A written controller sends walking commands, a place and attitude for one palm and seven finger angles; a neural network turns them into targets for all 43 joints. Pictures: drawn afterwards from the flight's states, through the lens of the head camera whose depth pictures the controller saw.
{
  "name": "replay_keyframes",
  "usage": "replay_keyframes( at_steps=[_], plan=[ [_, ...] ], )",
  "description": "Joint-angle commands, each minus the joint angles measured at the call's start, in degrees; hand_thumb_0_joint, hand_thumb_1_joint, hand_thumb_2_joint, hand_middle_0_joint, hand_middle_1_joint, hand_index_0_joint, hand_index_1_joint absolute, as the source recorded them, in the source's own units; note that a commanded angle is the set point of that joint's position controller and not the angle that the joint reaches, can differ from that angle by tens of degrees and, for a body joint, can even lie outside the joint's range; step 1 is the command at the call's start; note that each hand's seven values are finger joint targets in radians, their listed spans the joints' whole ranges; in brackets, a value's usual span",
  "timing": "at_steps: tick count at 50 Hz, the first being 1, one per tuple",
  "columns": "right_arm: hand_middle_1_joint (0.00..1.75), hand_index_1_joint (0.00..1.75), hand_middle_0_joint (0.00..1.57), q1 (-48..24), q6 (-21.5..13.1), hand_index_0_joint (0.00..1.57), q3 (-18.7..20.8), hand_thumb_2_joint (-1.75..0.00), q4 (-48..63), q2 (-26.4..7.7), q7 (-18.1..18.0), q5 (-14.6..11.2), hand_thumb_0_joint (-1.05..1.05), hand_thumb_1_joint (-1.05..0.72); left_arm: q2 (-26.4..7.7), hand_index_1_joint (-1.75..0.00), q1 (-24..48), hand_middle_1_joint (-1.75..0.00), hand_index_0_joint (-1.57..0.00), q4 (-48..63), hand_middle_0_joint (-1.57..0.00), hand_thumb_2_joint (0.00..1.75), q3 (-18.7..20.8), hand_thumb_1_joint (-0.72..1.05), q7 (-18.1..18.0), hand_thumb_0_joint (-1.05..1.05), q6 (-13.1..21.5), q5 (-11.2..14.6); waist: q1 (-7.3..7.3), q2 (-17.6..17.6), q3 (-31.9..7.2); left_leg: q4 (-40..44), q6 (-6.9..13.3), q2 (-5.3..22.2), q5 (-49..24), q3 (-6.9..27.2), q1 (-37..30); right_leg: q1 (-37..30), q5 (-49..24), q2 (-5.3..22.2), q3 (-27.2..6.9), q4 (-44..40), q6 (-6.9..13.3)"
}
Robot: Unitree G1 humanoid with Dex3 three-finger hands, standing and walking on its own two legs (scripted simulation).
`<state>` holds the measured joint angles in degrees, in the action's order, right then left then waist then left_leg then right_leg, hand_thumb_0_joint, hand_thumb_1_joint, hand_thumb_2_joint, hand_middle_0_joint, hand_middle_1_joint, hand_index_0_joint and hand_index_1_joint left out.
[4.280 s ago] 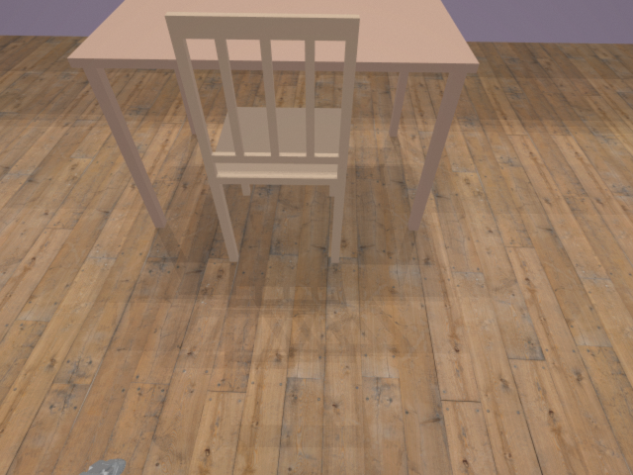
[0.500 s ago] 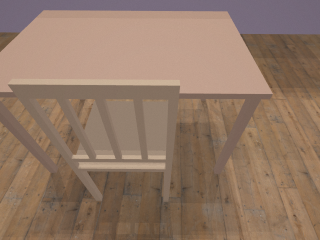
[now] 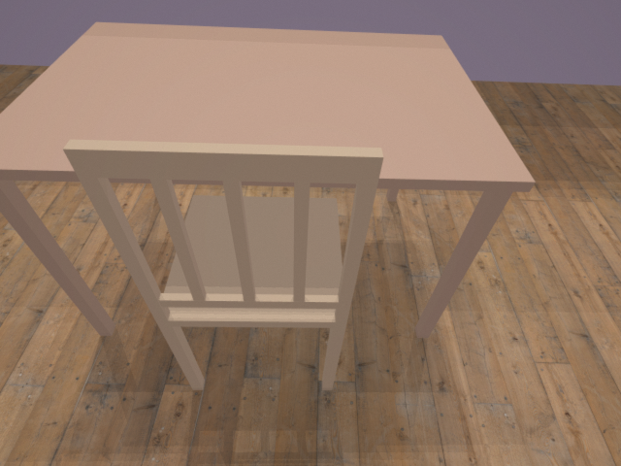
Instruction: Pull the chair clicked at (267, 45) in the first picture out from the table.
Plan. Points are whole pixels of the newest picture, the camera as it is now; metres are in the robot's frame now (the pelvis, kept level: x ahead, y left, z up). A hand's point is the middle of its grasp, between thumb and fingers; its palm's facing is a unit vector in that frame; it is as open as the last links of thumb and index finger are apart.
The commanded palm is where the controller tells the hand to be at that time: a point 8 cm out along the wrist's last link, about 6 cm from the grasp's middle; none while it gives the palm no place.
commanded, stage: come to a stop and stand still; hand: left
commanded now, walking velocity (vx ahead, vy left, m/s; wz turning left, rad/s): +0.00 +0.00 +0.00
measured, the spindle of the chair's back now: (242, 247) +0.49 +0.15 -0.06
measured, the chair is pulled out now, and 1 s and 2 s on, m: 0.00 0.00 0.00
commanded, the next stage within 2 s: look again from close up in 0.22 s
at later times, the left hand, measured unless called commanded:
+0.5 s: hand out of the picture -0.02 +0.15 -0.16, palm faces +0.03 -0.98 -0.17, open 7.4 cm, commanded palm none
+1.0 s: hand out of the picture +0.03 +0.14 -0.16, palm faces +0.02 -0.98 -0.21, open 7.3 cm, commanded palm none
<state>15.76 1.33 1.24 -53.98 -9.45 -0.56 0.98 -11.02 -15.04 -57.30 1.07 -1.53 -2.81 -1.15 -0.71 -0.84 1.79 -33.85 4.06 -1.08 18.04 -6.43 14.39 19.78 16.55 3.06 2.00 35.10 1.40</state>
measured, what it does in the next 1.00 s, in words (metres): shifts its weight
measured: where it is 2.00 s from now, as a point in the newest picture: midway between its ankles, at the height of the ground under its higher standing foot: outside the picture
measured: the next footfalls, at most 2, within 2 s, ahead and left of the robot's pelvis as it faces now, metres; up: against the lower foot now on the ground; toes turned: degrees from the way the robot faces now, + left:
none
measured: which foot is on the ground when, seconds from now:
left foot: down 0.00-1.00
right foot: down 0.00-1.00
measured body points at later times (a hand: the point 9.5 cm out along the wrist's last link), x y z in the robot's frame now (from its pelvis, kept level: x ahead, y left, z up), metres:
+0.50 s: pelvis +0.01 +0.00 +0.01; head +0.03 -0.01 +0.46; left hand -0.02 +0.20 -0.15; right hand +0.03 -0.23 -0.15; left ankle +0.01 +0.07 -0.73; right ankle +0.05 -0.13 -0.73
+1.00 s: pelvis +0.04 -0.03 +0.01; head +0.05 -0.04 +0.46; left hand +0.03 +0.19 -0.14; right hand +0.03 -0.24 -0.15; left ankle +0.01 +0.07 -0.73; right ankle +0.05 -0.13 -0.73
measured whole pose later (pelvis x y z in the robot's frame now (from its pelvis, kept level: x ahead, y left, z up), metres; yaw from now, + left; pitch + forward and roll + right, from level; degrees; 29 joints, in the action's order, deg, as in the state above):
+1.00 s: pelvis +0.04 -0.03 +0.01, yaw +0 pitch -1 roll +1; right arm 15.8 -1.1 -1.1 -65.9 -8.1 -1.1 0.2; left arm -7.9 -16.6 -64.4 -0.7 -2.4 1.4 -0.4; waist -0.5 0.8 1.8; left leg -22.4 1.0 -0.3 14.8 -5.2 7.0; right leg 12.4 12.9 0.0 1.5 25.8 1.4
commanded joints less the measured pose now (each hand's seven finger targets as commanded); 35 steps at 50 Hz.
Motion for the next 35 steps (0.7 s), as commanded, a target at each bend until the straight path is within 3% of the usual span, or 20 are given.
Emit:
replay_keyframes(
  at_steps=[1, 5, 8, 9, 14, 20, 22, 25, 31, 35],
  plan=[
    [0.30, 0.30, 0.20, -2.77, -1.46, 0.20, 1.33, -0.90, 4.67, -8.62, -0.38, 0.11, 0.00, -0.90, -2.92, -0.30, -4.82, -0.30, -0.20, 2.39, -0.20, 0.90, 0.20, 0.90, 0.15, 0.00, 1.54, -0.45, 1.96, 5.87, 4.49, 21.89, 0.51, 11.14, 13.77, 14.96, 11.01, -4.85, -0.82, -0.67, 0.36, -0.08, 0.15],
    [0.30, 0.30, 0.20, -0.53, -1.81, 0.20, 0.97, -0.90, 2.81, -8.87, -0.19, 0.02, 0.00, -0.90, -2.96, -0.30, -5.28, -0.30, -0.20, 1.49, -0.20, 0.90, -0.31, 0.90, -0.02, 0.00, 2.69, -0.41, 0.77, 0.64, 3.23, 20.72, -0.60, 9.81, 12.58, 14.60, 5.91, -3.81, -1.16, 0.29, -2.39, -6.16, 0.40],
    [0.30, 0.30, 0.20, -0.39, -1.82, 0.20, 0.91, -0.90, 1.42, -8.97, -0.09, -0.02, 0.00, -0.90, -2.87, -0.30, -6.40, -0.30, -0.20, 0.58, -0.20, 0.90, -0.36, 0.90, -0.02, 0.00, 2.98, -0.45, 0.74, 1.93, 3.22, 21.29, -0.88, 9.20, 13.24, 14.18, 4.80, -2.99, -0.51, 0.58, -3.29, -7.39, 0.37],
    [0.30, 0.30, 0.20, -0.10, -1.87, 0.20, 0.74, -0.90, 1.01, -8.69, -0.08, -0.07, 0.00, -0.90, -2.78, -0.30, -6.59, -0.30, -0.20, 0.19, -0.20, 0.90, -0.48, 0.90, -0.09, 0.00, 3.22, -0.38, 0.56, 0.25, 3.23, 20.84, -0.94, 8.72, 11.90, 14.16, 4.13, -2.92, -0.96, 0.75, -4.02, -8.20, 0.41],
    [0.30, 0.30, 0.20, 1.29, -2.40, 0.20, 0.09, -0.90, -1.77, -7.70, -0.07, -0.28, 0.00, -0.90, -2.56, -0.30, -7.19, -0.30, -0.20, -1.83, -0.20, 0.90, -0.89, 0.90, -0.21, 0.00, 4.14, -0.20, -0.07, -0.46, 2.22, 19.12, -1.25, 7.24, 6.58, 12.34, 0.32, -1.63, -1.47, 2.04, -6.26, -11.29, 0.47],
    [0.30, 0.30, 0.20, 2.38, -3.28, 0.20, -0.76, -0.90, -5.20, -6.26, -0.30, -0.55, 0.00, -0.90, -2.20, -0.30, -7.28, -0.30, -0.20, -4.08, -0.20, 0.90, -1.28, 0.90, -0.48, 0.00, 4.83, 0.17, -0.01, 0.09, -0.03, 17.28, -1.53, 6.69, -2.90, 10.11, -2.61, -4.58, -7.72, 3.07, -6.44, -11.72, 0.30],
    [0.30, 0.30, 0.20, 2.30, -3.27, 0.20, -0.93, -0.90, -6.07, -5.79, -0.43, -0.58, 0.00, -0.90, -2.14, -0.30, -6.88, -0.30, -0.20, -4.61, -0.20, 0.90, -1.31, 0.90, -0.58, 0.00, 4.85, 0.25, 0.14, 0.15, 1.45, 17.04, -1.66, 6.59, -4.32, 9.50, -2.37, -4.46, -8.13, 3.22, -6.44, -12.06, 0.33],
    [0.30, 0.30, 0.20, 2.92, -3.46, 0.20, -1.24, -0.90, -7.36, -5.17, -0.55, -0.58, 0.00, -0.90, -1.92, -0.30, -6.74, -0.30, -0.20, -5.22, -0.20, 0.90, -1.32, 0.90, -0.75, 0.00, 4.90, 0.35, 0.38, 0.67, 0.54, 16.63, -1.74, 6.62, -7.35, 9.14, -3.15, -6.05, -9.97, 3.29, -6.34, -11.79, 0.29],
    [0.30, 0.30, 0.20, 3.38, -3.28, 0.20, -1.46, -0.90, -8.99, -3.96, -0.77, -0.57, 0.00, -0.90, -1.78, -0.30, -5.99, -0.30, -0.20, -5.85, -0.20, 0.90, -1.30, 0.90, -0.82, 0.00, 4.75, 0.49, 0.89, 1.11, 2.54, 16.66, -1.84, 6.68, -7.27, 8.70, -2.27, -6.62, -9.66, 3.19, -6.24, -12.69, 0.43],
    [0.30, 0.30, 0.20, 4.08, -3.31, 0.20, -1.54, -0.90, -9.76, -3.75, -0.78, -0.53, 0.00, -0.90, -1.71, -0.30, -5.81, -0.30, -0.20, -5.80, -0.20, 0.90, -1.28, 0.90, -0.86, 0.00, 4.89, 0.54, 0.67, 0.21, 1.03, 16.08, -1.93, 6.55, -8.49, 8.34, -3.55, -7.41, -11.22, 3.38, -6.57, -12.68, 0.57]
  ],
)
